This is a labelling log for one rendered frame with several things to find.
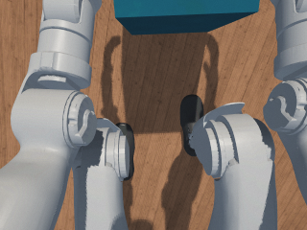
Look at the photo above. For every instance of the left robot upper arm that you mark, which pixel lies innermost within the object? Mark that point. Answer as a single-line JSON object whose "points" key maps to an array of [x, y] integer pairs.
{"points": [[50, 126]]}

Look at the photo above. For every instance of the right robot forearm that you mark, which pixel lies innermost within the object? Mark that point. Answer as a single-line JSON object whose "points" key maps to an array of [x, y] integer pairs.
{"points": [[291, 35]]}

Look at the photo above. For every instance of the robot right foot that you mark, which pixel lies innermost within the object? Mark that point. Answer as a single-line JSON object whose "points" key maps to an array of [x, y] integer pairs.
{"points": [[191, 110]]}

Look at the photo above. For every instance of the left robot forearm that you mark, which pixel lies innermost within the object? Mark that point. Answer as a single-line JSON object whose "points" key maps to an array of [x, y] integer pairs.
{"points": [[61, 61]]}

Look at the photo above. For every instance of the left robot thigh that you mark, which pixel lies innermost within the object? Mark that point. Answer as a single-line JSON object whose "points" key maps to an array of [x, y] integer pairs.
{"points": [[98, 186]]}

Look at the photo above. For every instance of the carton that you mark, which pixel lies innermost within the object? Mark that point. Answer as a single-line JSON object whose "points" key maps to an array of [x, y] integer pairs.
{"points": [[158, 17]]}

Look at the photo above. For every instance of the right robot upper arm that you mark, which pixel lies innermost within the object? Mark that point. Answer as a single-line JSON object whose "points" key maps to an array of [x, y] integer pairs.
{"points": [[286, 113]]}

